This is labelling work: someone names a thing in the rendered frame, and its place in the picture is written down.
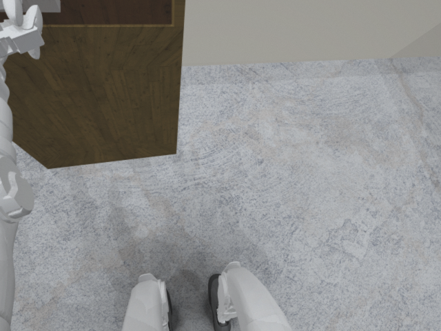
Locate left robot forearm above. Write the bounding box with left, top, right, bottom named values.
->
left=0, top=62, right=17, bottom=165

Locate robot left thigh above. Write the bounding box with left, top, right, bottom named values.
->
left=122, top=279, right=169, bottom=331

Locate drawer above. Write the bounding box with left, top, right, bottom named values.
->
left=0, top=0, right=172, bottom=25

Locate cabinet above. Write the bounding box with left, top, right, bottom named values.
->
left=3, top=0, right=185, bottom=169

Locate robot thigh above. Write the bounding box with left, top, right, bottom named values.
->
left=218, top=268, right=293, bottom=331
left=122, top=279, right=169, bottom=331

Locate left robot hand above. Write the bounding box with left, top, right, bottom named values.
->
left=0, top=0, right=45, bottom=65

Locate left robot upper arm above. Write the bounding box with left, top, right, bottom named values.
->
left=0, top=155, right=34, bottom=331

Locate robot right thigh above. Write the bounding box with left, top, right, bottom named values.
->
left=218, top=268, right=293, bottom=331

